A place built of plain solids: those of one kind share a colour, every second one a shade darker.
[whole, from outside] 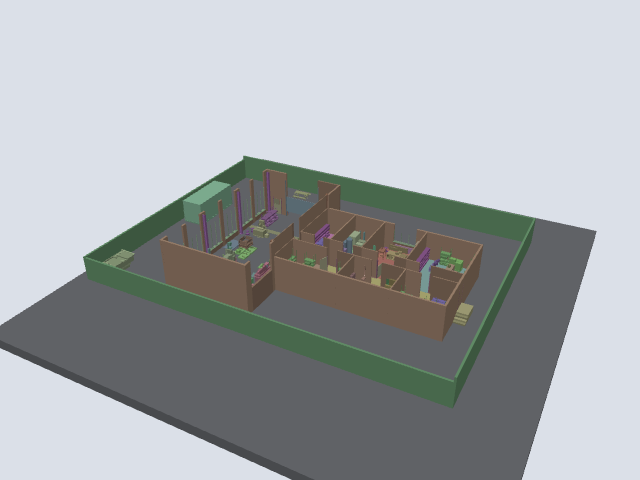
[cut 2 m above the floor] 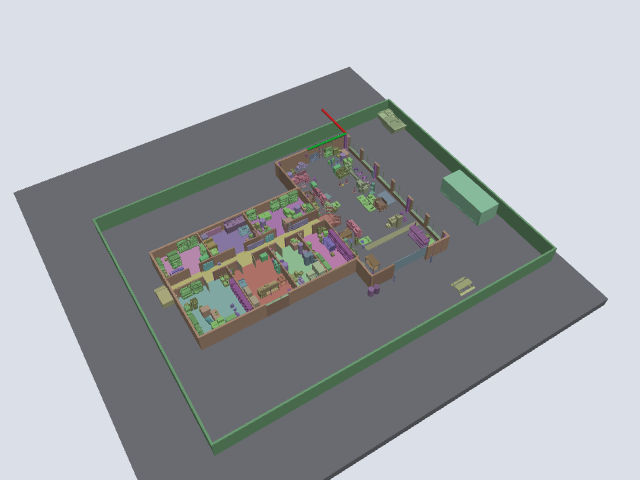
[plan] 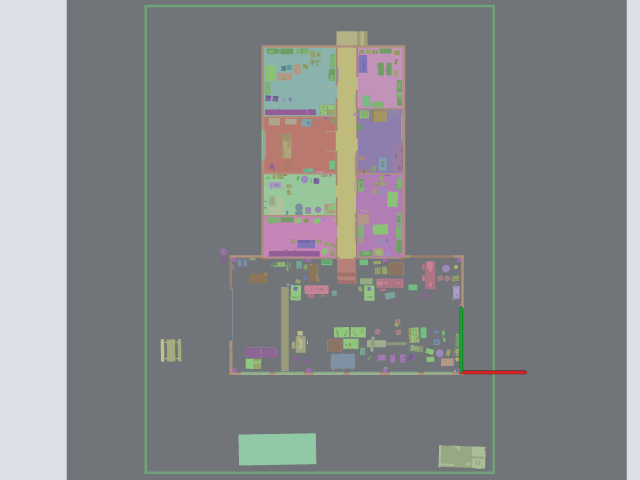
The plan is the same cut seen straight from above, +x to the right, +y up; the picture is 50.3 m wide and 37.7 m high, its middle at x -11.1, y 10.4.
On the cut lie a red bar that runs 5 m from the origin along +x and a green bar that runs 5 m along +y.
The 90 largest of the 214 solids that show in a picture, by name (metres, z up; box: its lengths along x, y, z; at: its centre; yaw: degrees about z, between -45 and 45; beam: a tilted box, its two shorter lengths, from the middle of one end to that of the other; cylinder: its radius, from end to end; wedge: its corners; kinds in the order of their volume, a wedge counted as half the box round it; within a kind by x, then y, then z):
{
 "wall_1": {"box": [0.2, 2.71, 5.35], "at": [-18.1, 1.15, 2.62]},
 "wall_2": {"box": [0.2, 2.71, 5.35], "at": [-18.1, 7.85, 2.62]},
 "wall_3": {"box": [0.91, 0.2, 5.35], "at": [-17.75, -0.1, 2.62]},
 "wall_4": {"box": [2.7, 0.2, 5.35], "at": [-16.85, 9.1, 2.62]},
 "wall_5": {"box": [0.2, 3.3, 3.73], "at": [-15.6, 10.65, 1.81]},
 "wall_6": {"box": [0.2, 3.3, 3.73], "at": [-15.6, 13.95, 1.81]},
 "wall_7": {"box": [0.2, 1.06, 3.73], "at": [-15.6, 16.12, 1.81]},
 "wall_8": {"box": [0.2, 2.41, 1.73], "at": [-15.6, 17.85, 0.81]},
 "wall_9": {"box": [0.2, 1.06, 3.73], "at": [-15.6, 19.57, 1.81]},
 "wall_10": {"box": [0.2, 5.6, 3.73], "at": [-15.6, 22.9, 1.81]},
 "wall_11": {"box": [0.51, 0.2, 5.35], "at": [-14.85, -0.1, 2.62]},
 "wall_12": {"box": [5.9, 0.2, 3.73], "at": [-12.75, 25.6, 1.81]},
 "wall_13": {"box": [5.82, 0.06, 5.35], "at": [-12.65, 8.97, 2.62]},
 "wall_14": {"box": [5.7, 0.06, 3.73], "at": [-12.65, 9.03, 1.81]},
 "wall_15": {"box": [5.7, 0.06, 3.73], "at": [-12.65, 12.27, 1.81]},
 "wall_16": {"box": [5.7, 0.06, 3.73], "at": [-12.65, 12.33, 1.81]},
 "wall_17": {"box": [5.7, 0.06, 3.73], "at": [-12.65, 15.57, 1.81]},
 "wall_18": {"box": [5.7, 0.06, 3.73], "at": [-12.65, 15.63, 1.81]},
 "wall_19": {"box": [5.7, 0.06, 3.73], "at": [-12.65, 20.13, 1.81]},
 "wall_20": {"box": [0.81, 0.2, 5.35], "at": [-12.0, -0.1, 2.62]},
 "wall_21": {"box": [0.06, 1.55, 3.73], "at": [-9.83, 9.78, 1.81]},
 "wall_22": {"box": [0.06, 1.71, 3.73], "at": [-9.83, 16.45, 1.81]},
 "wall_23": {"box": [0.06, 2.96, 3.73], "at": [-9.83, 24.02, 1.81]},
 "wall_24": {"box": [0.06, 1.55, 3.73], "at": [-9.77, 9.78, 1.81]},
 "wall_25": {"box": [0.06, 1.76, 3.73], "at": [-9.77, 16.42, 1.81]},
 "wall_26": {"box": [0.06, 2.96, 3.73], "at": [-9.77, 24.02, 1.81]},
 "wall_27": {"box": [0.51, 0.2, 5.35], "at": [-9.0, -0.1, 2.62]},
 "wall_28": {"box": [1.6, 0.2, 3.73], "at": [-9.0, 25.6, 1.81]},
 "wall_29": {"box": [0.06, 3.75, 3.73], "at": [-8.23, 10.88, 1.81]},
 "wall_30": {"box": [0.06, 1.81, 3.73], "at": [-8.23, 14.75, 1.81]},
 "wall_31": {"box": [0.06, 1.86, 3.73], "at": [-8.23, 16.47, 1.81]},
 "wall_32": {"box": [0.06, 2.36, 3.73], "at": [-8.23, 19.58, 1.81]},
 "wall_33": {"box": [0.06, 1.56, 3.73], "at": [-8.23, 21.42, 1.81]},
 "wall_34": {"box": [0.06, 2.3, 3.73], "at": [-8.23, 24.35, 1.81]},
 "wall_35": {"box": [0.06, 3.75, 3.73], "at": [-8.17, 10.88, 1.81]},
 "wall_36": {"box": [0.06, 1.75, 3.73], "at": [-8.17, 14.72, 1.81]},
 "wall_37": {"box": [0.06, 1.8, 3.73], "at": [-8.17, 16.5, 1.81]},
 "wall_38": {"box": [0.06, 2.3, 3.73], "at": [-8.17, 19.55, 1.81]},
 "wall_39": {"box": [0.06, 2.3, 3.73], "at": [-8.17, 24.35, 1.81]},
 "wall_40": {"box": [3.72, 0.06, 5.35], "at": [-6.4, 8.97, 2.62]},
 "wall_41": {"box": [3.6, 0.06, 3.73], "at": [-6.4, 9.03, 1.81]},
 "wall_42": {"box": [3.6, 0.06, 3.73], "at": [-6.4, 15.57, 1.81]},
 "wall_43": {"box": [3.6, 0.06, 3.73], "at": [-6.4, 15.63, 1.81]},
 "wall_44": {"box": [3.6, 0.06, 3.73], "at": [-6.4, 20.67, 1.81]},
 "wall_45": {"box": [3.6, 0.06, 3.73], "at": [-6.4, 20.73, 1.81]},
 "wall_46": {"box": [3.8, 0.2, 3.73], "at": [-6.3, 25.6, 1.81]},
 "wall_47": {"box": [0.81, 0.2, 5.35], "at": [-6.0, -0.1, 2.62]},
 "wall_48": {"box": [0.2, 6.6, 3.73], "at": [-4.5, 12.3, 1.81]},
 "wall_49": {"box": [0.2, 5.1, 3.73], "at": [-4.5, 18.15, 1.81]},
 "wall_50": {"box": [0.2, 5.0, 3.73], "at": [-4.5, 23.2, 1.81]},
 "wall_51": {"box": [0.61, 0.2, 5.35], "at": [-4.3, 9.1, 2.62]},
 "wall_52": {"box": [0.51, 0.2, 5.35], "at": [-3.15, -0.1, 2.62]},
 "wall_53": {"box": [3.41, 0.2, 2.55], "at": [-2.3, 9.1, 1.23]},
 "wall_54": {"box": [0.91, 0.2, 5.35], "at": [-0.25, -0.1, 2.62]},
 "wall_55": {"box": [0.81, 0.2, 5.35], "at": [-0.2, 9.1, 2.62]},
 "wall_56": {"box": [0.2, 9.4, 5.35], "at": [0.1, 4.5, 2.62]},
 "beyond_container_1": {"box": [5.99, 2.32, 2.59], "at": [-14.45, -6.05, 1.24], "yaw": 1.0},
 "beyond_container_2": {"box": [6.06, 2.4, 2.65], "at": [-14.45, -6.05, 1.27], "yaw": 1.0},
 "yard_bound_1": {"box": [0.2, 36.85, 3.05], "at": [-24.78, 10.45, 1.48]},
 "yard_bound_2": {"box": [27.52, 0.2, 2.61], "at": [-11.12, -7.88, 1.26]},
 "yard_bound_3": {"box": [27.52, 0.2, 3.05], "at": [-11.12, 28.78, 1.48]},
 "yard_bound_4": {"box": [0.2, 36.85, 2.55], "at": [2.54, 10.45, 1.23]},
 "raised_floor_stores_1": {"box": [5.83, 5.53, 0.73], "at": [-12.65, 22.8, 0.32]},
 "raised_floor_corridor_1": {"box": [1.73, 16.63, 0.73], "at": [-9.0, 17.25, 0.32]},
 "raised_floor_inspect_1": {"box": [5.83, 4.63, 0.73], "at": [-12.65, 17.85, 0.32]},
 "raised_floor_storesb_1": {"box": [3.73, 6.73, 0.73], "at": [-6.4, 12.3, 0.32]},
 "raised_floor_crib_1": {"box": [5.83, 3.43, 0.73], "at": [-12.65, 10.65, 0.32]},
 "raised_floor_plant_1": {"box": [5.83, 3.43, 0.73], "at": [-12.65, 13.95, 0.32]},
 "raised_floor_prep_1": {"box": [3.73, 5.23, 0.73], "at": [-6.4, 18.15, 0.32]},
 "raised_floor_cribb_1": {"box": [3.73, 4.93, 0.73], "at": [-6.4, 23.1, 0.32]},
 "beyond_skip_1": {"box": [3.29, 1.63, 0.48], "at": [0.06, -6.63, 0.77], "yaw": -1.7},
 "crate_1": {"box": [1.2, 0.6, 0.8], "at": [-13.88, 23.23, 1.03], "yaw": 0.1},
 "crate_2": {"box": [0.6, 0.8, 0.95], "at": [-12.9, 23.8, 1.1], "yaw": 2.7},
 "crate_3": {"box": [0.8, 0.8, 0.8], "at": [-10.35, 12.85, 1.03], "yaw": 2.6},
 "crate_4": {"box": [0.8, 0.8, 0.95], "at": [-7.67, 12.03, 1.1], "yaw": 0.2},
 "tall_cupboard_1": {"box": [0.9, 0.6, 1.94], "at": [-14.68, 19.69, 1.71]},
 "tall_cupboard_2": {"box": [0.9, 0.45, 1.85], "at": [-13.39, 19.69, 1.71]},
 "plant_pumps_1": {"box": [1.3, 0.72, 1.35], "at": [-14.55, 12.72, 1.3]},
 "door_landing_1": {"box": [1.5, 1.1, 0.73], "at": [-9.0, 8.39, 0.32]},
 "yard_step_1": {"box": [1.6, 1.1, 0.67], "at": [-9.0, 26.25, 0.33]},
 "band_saw_1": {"box": [1.5, 0.57, 0.75], "at": [-6.66, 2.26, 0.33]},
 "band_saw_2": {"box": [1.38, 0.47, 0.79], "at": [-6.66, 2.26, 0.35]},
 "stillage_1": {"box": [1.08, 0.88, 0.42], "at": [-9.95, 2.13, 0.16], "yaw": -0.6},
 "stillage_2": {"box": [1.08, 0.88, 0.45], "at": [-5.1, 8.14, 0.18], "yaw": 1.0},
 "surface_grinder_1": {"box": [0.76, 1.29, 0.61], "at": [-12.61, 2.19, 0.45]},
 "calorifier_1": {"cylinder": 0.3, "from": [-12.75, 12.96, 0.68], "to": [-12.75, 12.96, 2.35]},
 "lab_fridge_1": {"box": [0.58, 0.53, 1.49], "at": [-7.63, 20.28, 1.38]},
 "centre_lathe_1": {"box": [1.83, 0.69, 0.29], "at": [-11.37, 6.5, 0.79]},
 "shelving_run_1": {"box": [3.88, 0.42, 0.22], "at": [-13.12, 9.32, 1.94]},
 "air_station_1": {"cylinder": 0.25, "from": [-11.26, 12.77, 0.68], "to": [-11.26, 12.77, 2.48]}
}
